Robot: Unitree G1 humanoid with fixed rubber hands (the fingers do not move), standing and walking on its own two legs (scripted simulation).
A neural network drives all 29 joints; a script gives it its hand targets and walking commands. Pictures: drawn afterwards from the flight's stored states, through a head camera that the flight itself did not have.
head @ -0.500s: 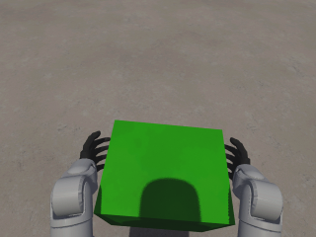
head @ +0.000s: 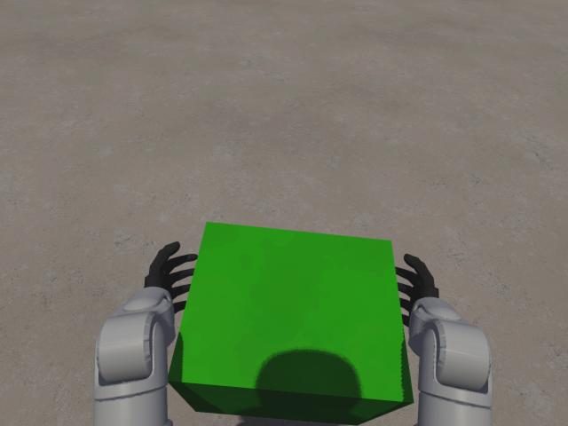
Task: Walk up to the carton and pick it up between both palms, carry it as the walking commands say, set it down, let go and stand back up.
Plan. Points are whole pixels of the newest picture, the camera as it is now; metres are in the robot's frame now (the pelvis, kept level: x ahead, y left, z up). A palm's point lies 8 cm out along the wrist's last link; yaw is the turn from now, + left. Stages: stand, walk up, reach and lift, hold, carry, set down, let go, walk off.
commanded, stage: carry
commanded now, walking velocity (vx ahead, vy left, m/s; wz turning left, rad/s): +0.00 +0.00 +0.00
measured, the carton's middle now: (287, 331) +0.26 +0.00 +0.00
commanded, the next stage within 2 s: none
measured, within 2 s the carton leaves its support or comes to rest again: neither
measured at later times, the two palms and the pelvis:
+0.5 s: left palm (149, 297) +0.27 +0.19 +0.07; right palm (403, 307) +0.27 -0.15 +0.07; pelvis +0.00 +0.02 +0.00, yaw +0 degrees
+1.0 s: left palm (140, 295) +0.27 +0.20 +0.07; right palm (390, 306) +0.27 -0.14 +0.06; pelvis +0.01 +0.04 +0.00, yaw +0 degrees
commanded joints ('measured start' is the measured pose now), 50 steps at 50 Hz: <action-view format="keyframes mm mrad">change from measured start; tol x2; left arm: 1 -461 -794 -711 -25 -383 5 -239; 18 -458 -779 -675 36 -330 -77 -232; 50 -438 -741 -637 90 -286 -160 -209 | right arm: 1 -530 829 730 -99 420 -32 250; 17 -509 808 682 -45 364 -111 248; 50 -486 756 627 1 326 -194 236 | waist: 1 5 -21 -214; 50 11 0 -222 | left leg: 1 43 75 -71 -71 20 12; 50 47 85 -76 -86 127 55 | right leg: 1 109 -132 131 -104 24 -9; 14 122 -127 121 -63 94 -5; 50 136 -119 92 -20 108 21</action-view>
